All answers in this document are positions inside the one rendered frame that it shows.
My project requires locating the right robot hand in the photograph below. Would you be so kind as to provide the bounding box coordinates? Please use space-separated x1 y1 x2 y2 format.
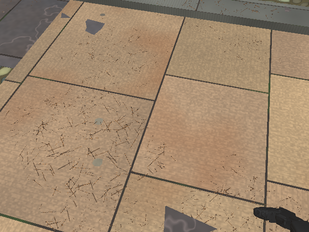
253 207 309 232

